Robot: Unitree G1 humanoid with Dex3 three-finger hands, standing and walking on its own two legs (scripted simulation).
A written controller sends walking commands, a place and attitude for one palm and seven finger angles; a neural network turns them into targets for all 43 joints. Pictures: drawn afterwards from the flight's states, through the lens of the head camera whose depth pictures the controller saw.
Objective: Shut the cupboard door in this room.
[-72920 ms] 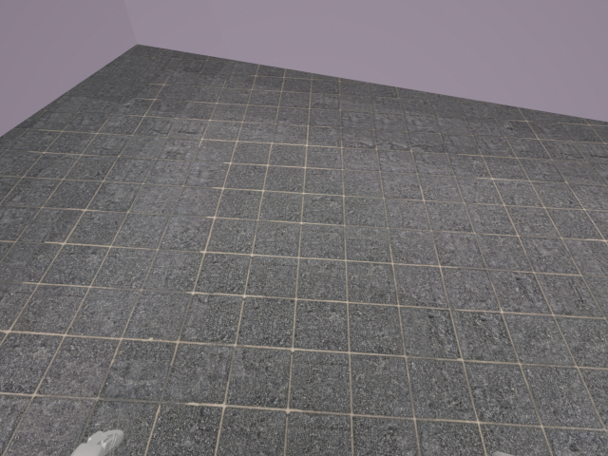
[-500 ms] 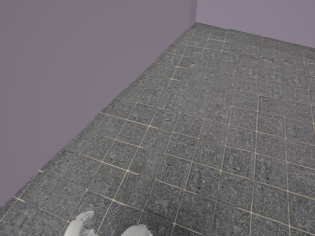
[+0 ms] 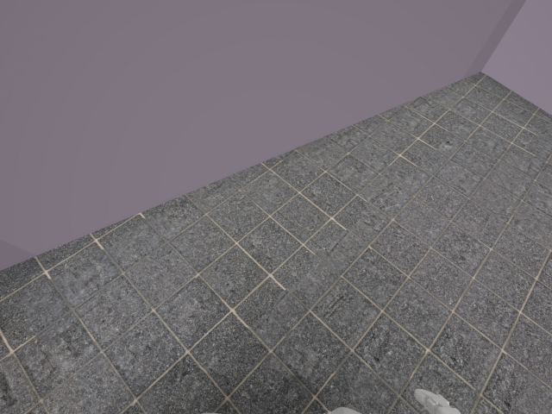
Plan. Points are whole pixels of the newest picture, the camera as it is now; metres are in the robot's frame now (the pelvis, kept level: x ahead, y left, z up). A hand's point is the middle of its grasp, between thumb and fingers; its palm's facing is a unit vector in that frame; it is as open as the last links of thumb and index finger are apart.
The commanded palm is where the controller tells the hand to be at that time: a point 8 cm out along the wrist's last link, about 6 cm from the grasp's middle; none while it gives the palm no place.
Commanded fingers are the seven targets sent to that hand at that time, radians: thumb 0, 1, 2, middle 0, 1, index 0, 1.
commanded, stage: turn to face it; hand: left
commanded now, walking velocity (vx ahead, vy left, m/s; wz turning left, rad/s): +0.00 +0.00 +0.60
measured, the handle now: out of the picture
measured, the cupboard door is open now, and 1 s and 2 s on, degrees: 53 53 53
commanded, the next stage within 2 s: none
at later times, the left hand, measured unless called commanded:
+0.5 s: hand out of the picture +0.09 +0.18 -0.13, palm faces +0.29 -0.92 -0.28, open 7.3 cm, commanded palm none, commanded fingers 0.00 0.90 0.90 -0.20 -0.30 -0.20 -0.30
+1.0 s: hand out of the picture -0.06 +0.22 -0.16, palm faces +0.61 -0.76 -0.24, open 7.4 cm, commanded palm none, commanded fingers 0.00 0.90 0.90 -0.20 -0.30 -0.20 -0.30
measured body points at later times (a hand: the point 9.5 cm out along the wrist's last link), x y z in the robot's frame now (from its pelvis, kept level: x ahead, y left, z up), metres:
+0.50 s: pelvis +0.02 -0.04 +0.00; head +0.07 -0.07 +0.45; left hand +0.08 +0.22 -0.11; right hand +0.14 -0.28 -0.16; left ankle -0.06 +0.09 -0.64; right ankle +0.07 -0.14 -0.73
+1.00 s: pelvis +0.02 +0.01 +0.01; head +0.04 +0.05 +0.46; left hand -0.09 +0.26 -0.15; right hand +0.25 -0.14 -0.11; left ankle -0.04 +0.08 -0.73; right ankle +0.08 -0.14 -0.64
